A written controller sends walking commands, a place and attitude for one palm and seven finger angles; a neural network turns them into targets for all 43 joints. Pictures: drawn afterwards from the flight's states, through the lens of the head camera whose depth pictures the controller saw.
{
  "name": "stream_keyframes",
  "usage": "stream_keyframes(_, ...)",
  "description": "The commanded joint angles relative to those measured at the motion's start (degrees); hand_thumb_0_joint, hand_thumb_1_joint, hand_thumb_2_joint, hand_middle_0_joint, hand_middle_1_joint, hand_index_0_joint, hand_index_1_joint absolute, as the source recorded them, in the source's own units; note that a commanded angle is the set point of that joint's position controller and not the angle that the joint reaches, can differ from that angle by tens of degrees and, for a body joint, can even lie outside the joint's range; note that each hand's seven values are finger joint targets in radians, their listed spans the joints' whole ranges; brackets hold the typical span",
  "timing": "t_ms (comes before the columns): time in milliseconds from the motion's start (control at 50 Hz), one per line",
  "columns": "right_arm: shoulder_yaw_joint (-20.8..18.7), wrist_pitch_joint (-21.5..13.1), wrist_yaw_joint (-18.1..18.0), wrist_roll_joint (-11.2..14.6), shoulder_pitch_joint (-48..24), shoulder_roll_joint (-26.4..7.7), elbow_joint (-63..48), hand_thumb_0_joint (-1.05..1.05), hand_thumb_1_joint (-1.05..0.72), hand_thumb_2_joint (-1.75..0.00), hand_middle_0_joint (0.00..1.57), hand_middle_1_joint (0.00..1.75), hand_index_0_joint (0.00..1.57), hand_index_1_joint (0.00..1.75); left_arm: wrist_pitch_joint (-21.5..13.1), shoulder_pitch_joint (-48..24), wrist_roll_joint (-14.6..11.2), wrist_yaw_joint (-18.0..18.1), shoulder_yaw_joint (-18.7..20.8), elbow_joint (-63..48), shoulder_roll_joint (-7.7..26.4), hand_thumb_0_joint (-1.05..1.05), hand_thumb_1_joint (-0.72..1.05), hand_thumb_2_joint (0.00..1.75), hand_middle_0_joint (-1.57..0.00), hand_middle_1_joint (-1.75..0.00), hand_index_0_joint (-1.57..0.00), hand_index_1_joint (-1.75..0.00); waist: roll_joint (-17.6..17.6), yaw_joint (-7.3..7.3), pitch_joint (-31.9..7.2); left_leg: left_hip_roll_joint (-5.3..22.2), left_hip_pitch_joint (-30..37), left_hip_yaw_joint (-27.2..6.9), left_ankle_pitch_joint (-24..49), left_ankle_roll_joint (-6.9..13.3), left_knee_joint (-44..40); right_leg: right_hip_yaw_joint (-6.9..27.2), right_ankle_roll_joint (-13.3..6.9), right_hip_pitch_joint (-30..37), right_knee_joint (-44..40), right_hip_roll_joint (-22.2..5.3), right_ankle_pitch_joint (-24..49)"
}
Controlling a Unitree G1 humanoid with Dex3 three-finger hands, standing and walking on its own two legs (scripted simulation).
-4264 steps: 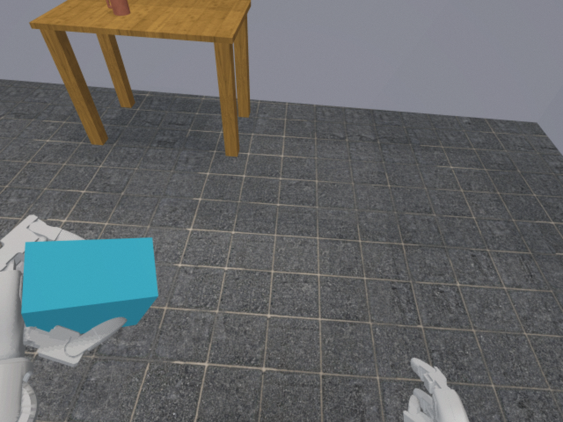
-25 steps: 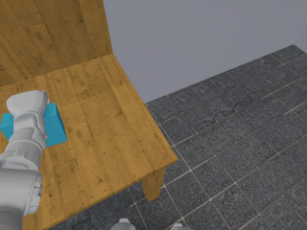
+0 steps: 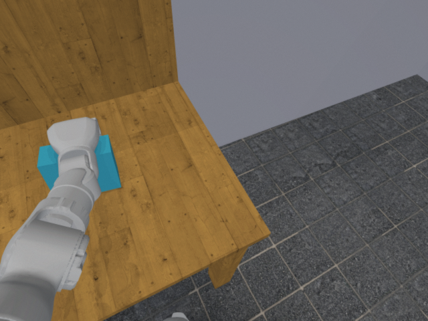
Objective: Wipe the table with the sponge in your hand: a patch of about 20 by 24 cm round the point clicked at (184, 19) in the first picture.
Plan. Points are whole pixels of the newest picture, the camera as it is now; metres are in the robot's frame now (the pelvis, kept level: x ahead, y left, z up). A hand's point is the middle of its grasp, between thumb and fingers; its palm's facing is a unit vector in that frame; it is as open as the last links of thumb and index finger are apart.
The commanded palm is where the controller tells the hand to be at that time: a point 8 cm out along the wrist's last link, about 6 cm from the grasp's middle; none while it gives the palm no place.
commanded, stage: slide across to the middle lane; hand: left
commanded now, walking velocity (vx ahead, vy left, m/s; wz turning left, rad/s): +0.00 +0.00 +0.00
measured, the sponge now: (85, 173) +0.42 +0.29 -0.04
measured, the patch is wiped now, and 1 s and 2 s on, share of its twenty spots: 0.50 0.65 0.70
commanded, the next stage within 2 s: wipe back along the middle lane in 0.20 s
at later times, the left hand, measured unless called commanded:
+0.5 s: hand (114, 152) +0.44 +0.21 +0.01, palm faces -0.09 -0.03 -1.00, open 10.6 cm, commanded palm +0.41 +0.19 +0.06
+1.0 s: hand (122, 177) +0.39 +0.19 +0.01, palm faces -0.08 -0.01 -1.00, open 10.6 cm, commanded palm +0.35 +0.17 +0.04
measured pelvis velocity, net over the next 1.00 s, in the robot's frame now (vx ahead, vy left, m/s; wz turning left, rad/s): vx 0.02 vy -0.03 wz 0.00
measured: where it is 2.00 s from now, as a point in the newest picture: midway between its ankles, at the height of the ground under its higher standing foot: outside the picture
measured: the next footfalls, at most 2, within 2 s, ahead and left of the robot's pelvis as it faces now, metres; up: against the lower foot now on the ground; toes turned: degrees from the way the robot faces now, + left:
none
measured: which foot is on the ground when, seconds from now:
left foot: down 0.00-1.00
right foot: down 0.00-1.00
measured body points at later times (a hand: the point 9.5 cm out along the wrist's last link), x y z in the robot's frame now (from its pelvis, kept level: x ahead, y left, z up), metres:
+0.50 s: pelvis +0.03 -0.01 +0.01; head +0.08 -0.01 +0.46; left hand +0.44 +0.21 +0.07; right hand +0.11 -0.26 -0.13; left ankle +0.03 +0.08 -0.71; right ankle -0.01 -0.12 -0.71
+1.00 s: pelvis +0.02 -0.03 +0.02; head +0.04 -0.03 +0.47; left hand +0.39 +0.18 +0.06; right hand +0.17 -0.27 -0.10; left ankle +0.03 +0.08 -0.71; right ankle -0.01 -0.12 -0.71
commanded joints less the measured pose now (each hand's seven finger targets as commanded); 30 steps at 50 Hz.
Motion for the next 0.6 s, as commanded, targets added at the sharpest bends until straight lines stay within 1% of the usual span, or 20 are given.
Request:
stream_keyframes(0, -3.5, -0.9, -0.1, -0.4, 1.9, -9.7, -3.6, 0.00, -0.90, -0.90, 0.20, 0.30, 0.20, 0.30, 0.2, -24.7, -0.3, 1.6, -0.9, -10.2, -0.2, 0.00, 0.10, 1.30, -1.20, -1.60, -1.20, -1.60, 3.5, -3.32, -19.5, 4.4, 28.0, -7.3, 11.7, -2.9, -6.5, -0.1, -2.9, -4.2, -4.1, 1.5, 8.4)
stream_keyframes(40, -3.6, -0.2, 0.3, -0.5, 1.9, -9.6, -3.7, 0.00, -0.90, -0.90, 0.20, 0.30, 0.20, 0.30, 1.3, -23.2, -0.4, 1.6, -2.2, -9.5, -2.1, 0.00, 0.10, 1.30, -1.20, -1.60, -1.20, -1.60, 3.5, -2.87, -18.9, 4.3, 28.5, -7.2, 13.4, -3.2, -6.4, -0.4, -2.9, -3.7, -4.5, 1.6, 8.7)
stream_keyframes(80, -3.6, 0.4, 0.5, -0.5, 1.3, -9.7, -3.6, 0.00, -0.90, -0.90, 0.20, 0.30, 0.20, 0.30, 2.4, -23.7, -0.4, 1.8, -1.8, -8.9, -1.8, 0.00, 0.10, 1.30, -1.20, -1.60, -1.20, -1.60, 1.0, -2.97, -18.7, 4.3, 28.1, -6.8, 14.2, -3.2, -6.6, -0.3, -2.8, -2.0, -5.0, 1.7, 9.6)
stream_keyframes(100, -3.6, 0.5, 0.5, -0.5, 0.7, -9.6, -3.7, 0.00, -0.90, -0.90, 0.20, 0.30, 0.20, 0.30, 2.6, -23.1, -0.9, 2.0, -0.2, -9.3, -1.2, 0.00, 0.10, 1.30, -1.20, -1.60, -1.20, -1.60, 1.9, -2.06, -19.6, 4.6, 28.7, -6.8, 16.7, -3.5, -6.8, -0.2, -3.0, -1.3, -4.8, 1.5, 10.6)
stream_keyframes(160, -3.7, 1.3, 1.2, -0.8, 0.6, -9.2, -3.8, 0.00, -0.90, -0.90, 0.20, 0.30, 0.20, 0.30, 3.7, -21.7, 0.2, 2.1, -3.0, -9.5, -4.6, 0.00, 0.10, 1.30, -1.20, -1.60, -1.20, -1.60, 2.4, -1.90, -19.7, 4.7, 30.2, -6.4, 20.8, -3.7, -6.2, -0.5, -3.0, -0.8, -5.0, 1.7, 12.1)
stream_keyframes(180, -3.7, 1.7, 1.3, -0.8, 0.5, -9.2, -3.9, 0.00, -0.90, -0.90, 0.20, 0.30, 0.20, 0.30, 4.2, -21.2, 0.2, 2.2, -2.4, -9.4, -4.2, 0.00, 0.10, 1.30, -1.20, -1.60, -1.20, -1.60, 1.1, -1.66, -19.5, 4.6, 29.7, -6.2, 21.2, -3.6, -6.2, -0.4, -3.0, 0.3, -5.2, 1.7, 12.8)
stream_keyframes(220, -3.8, 2.0, 1.4, -0.9, 0.1, -9.4, -3.9, 0.00, -0.90, -0.90, 0.20, 0.30, 0.20, 0.30, 4.4, -21.3, -0.4, 2.7, -1.2, -10.4, -3.3, 0.00, 0.10, 1.30, -1.20, -1.60, -1.20, -1.60, 1.3, -1.16, -20.6, 4.6, 30.1, -5.8, 23.8, -3.7, -6.0, -0.2, -3.0, 1.9, -5.3, 1.6, 14.7)
stream_keyframes(240, -3.7, 2.1, 1.6, -0.9, -0.2, -9.0, -4.1, 0.00, -0.90, -0.90, 0.20, 0.30, 0.20, 0.30, 4.7, -19.8, -0.7, 2.8, -2.5, -10.1, -5.4, 0.00, 0.10, 1.30, -1.20, -1.60, -1.20, -1.60, 1.1, -1.03, -20.9, 4.4, 29.9, -5.4, 24.1, -3.5, -6.0, -0.2, -2.9, 2.7, -5.5, 1.6, 15.4)
stream_keyframes(260, -3.6, 2.4, 1.6, -0.8, -0.6, -8.9, -4.1, 0.00, -0.90, -0.90, 0.20, 0.30, 0.20, 0.30, 5.1, -19.5, -0.5, 2.8, -2.5, -9.8, -5.4, 0.00, 0.10, 1.30, -1.20, -1.60, -1.20, -1.60, 0.5, -1.13, -19.5, 4.4, 29.0, -4.9, 23.5, -3.2, -6.1, -0.1, -2.9, 3.3, -5.8, 1.5, 15.8)
stream_keyframes(280, -3.5, 2.7, 1.6, -0.9, -0.6, -9.2, -3.7, 0.00, -0.90, -0.90, 0.20, 0.30, 0.20, 0.30, 5.3, -20.5, -0.1, 3.0, -1.6, -9.7, -3.8, 0.00, 0.10, 1.30, -1.20, -1.60, -1.20, -1.60, 0.0, -1.40, -19.6, 4.2, 28.3, -4.4, 22.7, -2.9, -6.1, 0.2, -2.9, 4.4, -6.1, 1.5, 16.7)
stream_keyframes(300, -3.6, 2.9, 1.6, -0.8, -0.9, -9.2, -3.8, 0.00, -0.90, -0.90, 0.20, 0.30, 0.20, 0.30, 5.4, -18.9, -0.2, 3.1, -0.3, -9.4, -3.0, 0.00, 0.10, 1.30, -1.20, -1.60, -1.20, -1.60, -1.1, -0.78, -20.2, 4.1, 27.7, -4.4, 23.6, -2.9, -6.3, 0.3, -3.0, 6.1, -5.8, 1.3, 17.5)
stream_keyframes(320, -3.5, 3.0, 1.7, -0.9, -1.1, -9.1, -4.3, 0.00, -0.90, -0.90, 0.20, 0.30, 0.20, 0.30, 5.5, -16.9, -0.1, 3.1, -0.9, -10.2, -3.7, 0.00, 0.10, 1.30, -1.20, -1.60, -1.20, -1.60, -0.3, 0.07, -20.7, 3.9, 28.0, -4.0, 24.8, -2.8, -6.3, 0.3, -3.0, 7.0, -5.9, 1.3, 18.8)
stream_keyframes(340, -3.6, 3.1, 1.8, -0.8, -1.7, -8.7, -4.8, 0.00, -0.90, -0.90, 0.20, 0.30, 0.20, 0.30, 5.7, -14.6, -0.2, 3.1, -1.8, -10.9, -5.4, 0.00, 0.10, 1.30, -1.20, -1.60, -1.20, -1.60, 0.1, 0.46, -21.2, 3.8, 28.3, -3.6, 25.3, -2.6, -6.2, 0.3, -3.0, 7.9, -6.1, 1.2, 19.6)
stream_keyframes(380, -3.6, 3.7, 2.0, -0.8, -2.2, -8.7, -5.0, 0.00, -0.90, -0.90, 0.20, 0.30, 0.20, 0.30, 5.9, -11.9, 0.3, 3.1, -1.0, -11.6, -4.4, 0.00, 0.10, 1.30, -1.20, -1.60, -1.20, -1.60, -1.1, 1.04, -21.0, 3.6, 27.5, -2.9, 26.0, -2.3, -6.2, 0.8, -3.0, 10.3, -6.3, 1.1, 22.0)
stream_keyframes(400, -3.6, 3.8, 2.0, -0.6, -2.8, -8.4, -5.2, 0.00, -0.90, -0.90, 0.20, 0.30, 0.20, 0.30, 5.8, -10.9, -0.2, 3.1, -1.7, -13.1, -6.2, 0.00, 0.10, 1.30, -1.20, -1.60, -1.20, -1.60, -1.0, 1.20, -21.7, 3.6, 28.0, -3.0, 28.0, -2.4, -6.3, 0.8, -3.0, 11.1, -6.1, 1.0, 23.3)
stream_keyframes(420, -3.7, 4.0, 2.0, -0.7, -3.0, -8.4, -5.5, 0.00, -0.90, -0.90, 0.20, 0.30, 0.20, 0.30, 6.1, -8.4, -0.2, 3.0, -1.8, -12.8, -6.2, 0.00, 0.10, 1.30, -1.20, -1.60, -1.20, -1.60, -1.6, 1.57, -20.1, 3.4, 27.5, -2.5, 27.2, -2.0, -6.3, 0.8, -2.9, 11.8, -6.7, 1.0, 23.7)
stream_keyframes(480, -3.3, 4.5, 1.8, -0.3, -4.5, -8.3, -5.6, 0.00, -0.90, -0.90, 0.20, 0.30, 0.20, 0.30, 7.2, -7.4, 0.3, 3.0, -2.6, -13.7, -6.3, 0.00, 0.10, 1.30, -1.20, -1.60, -1.20, -1.60, -2.9, 1.24, -17.5, 2.7, 24.8, -1.2, 22.8, -1.3, -7.2, 1.6, -2.9, 13.9, -7.6, 0.6, 25.1)
stream_keyframes(500, -3.3, 4.5, 1.8, -0.1, -5.1, -8.1, -5.9, 0.00, -0.90, -0.90, 0.20, 0.30, 0.20, 0.30, 7.3, -6.5, -0.2, 3.0, -2.2, -14.5, -6.5, 0.00, 0.10, 1.30, -1.20, -1.60, -1.20, -1.60, -2.5, 1.59, -17.6, 2.6, 24.6, -1.3, 22.9, -1.3, -7.6, 1.6, -3.0, 14.8, -7.5, 0.4, 25.3)
stream_keyframes(520, -3.2, 4.7, 1.7, -0.2, -5.1, -8.4, -6.0, 0.00, -0.90, -0.90, 0.20, 0.30, 0.20, 0.30, 7.6, -5.1, 0.1, 3.1, -1.3, -14.5, -5.0, 0.00, 0.10, 1.30, -1.20, -1.60, -1.20, -1.60, -2.5, 2.27, -17.3, 2.4, 24.4, -1.1, 22.3, -1.2, -7.7, 1.7, -3.1, 15.6, -7.6, 0.5, 25.6)
stream_keyframes(580, -3.0, 5.1, 1.4, 0.0, -6.4, -8.1, -6.5, 0.00, -0.90, -0.90, 0.20, 0.30, 0.20, 0.30, 8.5, -3.4, 0.5, 2.7, -3.2, -15.4, -6.7, 0.00, 0.10, 1.30, -1.20, -1.60, -1.20, -1.60, -2.7, 1.83, -15.4, 2.0, 23.8, -0.4, 20.7, -1.0, -8.2, 2.0, -3.0, 16.1, -8.3, 0.2, 25.9)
